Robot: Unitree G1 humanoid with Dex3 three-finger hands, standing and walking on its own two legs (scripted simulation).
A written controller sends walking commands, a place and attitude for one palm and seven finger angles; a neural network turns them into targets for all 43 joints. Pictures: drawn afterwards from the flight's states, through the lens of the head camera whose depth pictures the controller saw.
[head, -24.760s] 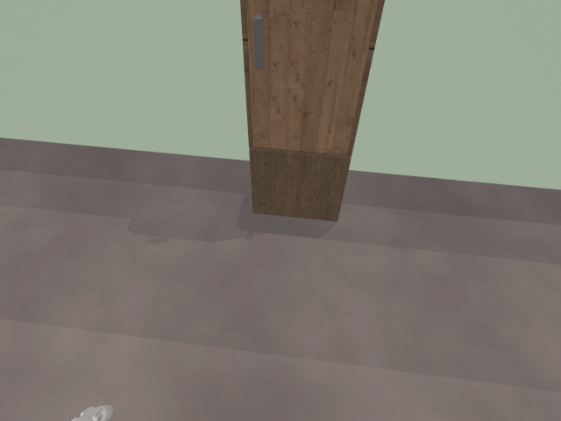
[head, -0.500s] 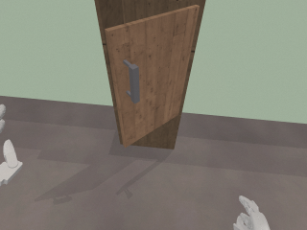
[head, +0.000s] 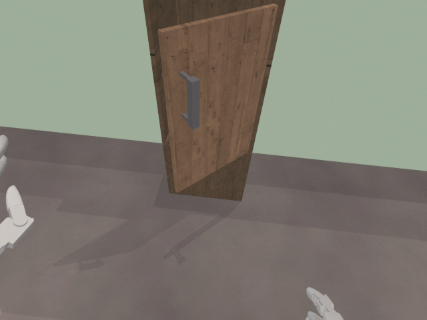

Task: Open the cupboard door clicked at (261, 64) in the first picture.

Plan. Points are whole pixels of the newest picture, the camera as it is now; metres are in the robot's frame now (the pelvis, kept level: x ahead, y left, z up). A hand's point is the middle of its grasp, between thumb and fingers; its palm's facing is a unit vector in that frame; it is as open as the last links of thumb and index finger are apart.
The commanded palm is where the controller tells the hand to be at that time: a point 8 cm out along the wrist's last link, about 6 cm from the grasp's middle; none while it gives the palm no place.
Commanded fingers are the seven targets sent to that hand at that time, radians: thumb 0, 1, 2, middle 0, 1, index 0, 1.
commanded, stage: stop stepping back and stand still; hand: left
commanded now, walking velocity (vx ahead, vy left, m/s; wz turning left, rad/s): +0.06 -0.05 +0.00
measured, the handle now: (188, 100) +0.63 +0.09 +0.08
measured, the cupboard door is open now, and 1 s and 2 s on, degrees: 44 44 44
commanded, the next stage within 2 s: let the arm hang, fingers relaxed in 0.54 s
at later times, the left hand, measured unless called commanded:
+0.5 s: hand (35, 216) +0.22 +0.25 +0.17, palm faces +0.38 -0.78 -0.49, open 7.4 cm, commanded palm +0.16 +0.30 +0.18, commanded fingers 0.00 0.90 0.90 -0.20 -0.30 -0.20 -0.30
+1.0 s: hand out of the picture +0.00 +0.19 -0.17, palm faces +0.03 -0.98 -0.17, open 7.1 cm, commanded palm none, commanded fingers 0.00 0.90 0.90 -0.20 -0.30 -0.20 -0.30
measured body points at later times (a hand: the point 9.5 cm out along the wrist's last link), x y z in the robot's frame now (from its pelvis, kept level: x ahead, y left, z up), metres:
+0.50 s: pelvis +0.01 +0.00 +0.01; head +0.04 +0.00 +0.46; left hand +0.19 +0.29 +0.19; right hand +0.19 -0.24 -0.07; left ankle +0.02 +0.12 -0.73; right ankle +0.02 -0.08 -0.73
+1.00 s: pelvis -0.02 +0.01 +0.00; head +0.00 +0.03 +0.45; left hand +0.00 +0.24 -0.16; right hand +0.01 -0.25 -0.14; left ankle +0.02 +0.12 -0.73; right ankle +0.02 -0.08 -0.73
